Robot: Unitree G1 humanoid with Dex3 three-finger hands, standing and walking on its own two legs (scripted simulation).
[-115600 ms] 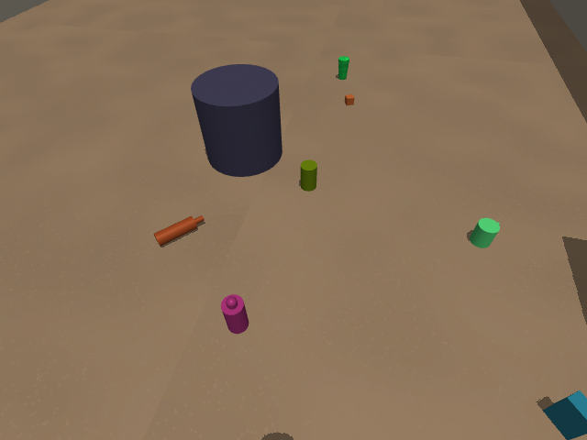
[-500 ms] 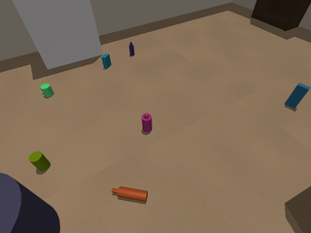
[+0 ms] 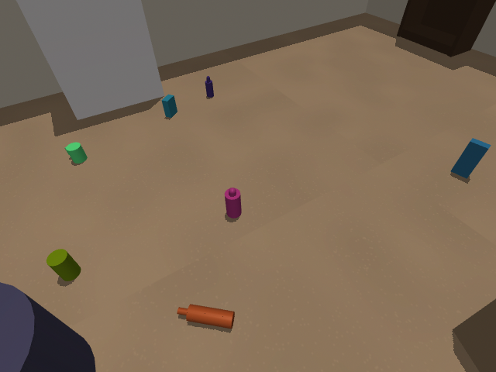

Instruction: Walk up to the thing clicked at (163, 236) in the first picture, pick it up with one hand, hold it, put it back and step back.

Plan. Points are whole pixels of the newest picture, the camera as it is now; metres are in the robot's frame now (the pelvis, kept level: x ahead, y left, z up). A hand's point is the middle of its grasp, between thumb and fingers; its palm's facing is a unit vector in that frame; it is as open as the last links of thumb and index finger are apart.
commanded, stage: stand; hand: left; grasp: from above
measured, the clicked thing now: (205, 315) +0.48 +0.22 -0.75
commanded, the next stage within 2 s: step back in 1.48 s
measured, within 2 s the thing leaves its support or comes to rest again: neither
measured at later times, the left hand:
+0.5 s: hand out of the picture +0.07 +0.24 -0.16, palm faces +0.01 -0.94 -0.33, open 7.3 cm
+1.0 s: hand out of the picture +0.09 +0.24 -0.15, palm faces +0.01 -0.94 -0.34, open 7.3 cm
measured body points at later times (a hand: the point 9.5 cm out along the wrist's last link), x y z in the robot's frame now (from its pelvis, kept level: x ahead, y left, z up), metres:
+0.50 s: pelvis +0.00 -0.01 +0.00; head +0.01 -0.01 +0.45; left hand +0.07 +0.29 -0.13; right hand +0.07 -0.30 -0.14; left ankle +0.02 +0.13 -0.75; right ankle -0.01 -0.14 -0.75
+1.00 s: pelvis +0.01 -0.01 +0.00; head +0.02 -0.02 +0.45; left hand +0.09 +0.28 -0.13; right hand +0.08 -0.30 -0.14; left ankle +0.02 +0.13 -0.74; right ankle -0.01 -0.14 -0.75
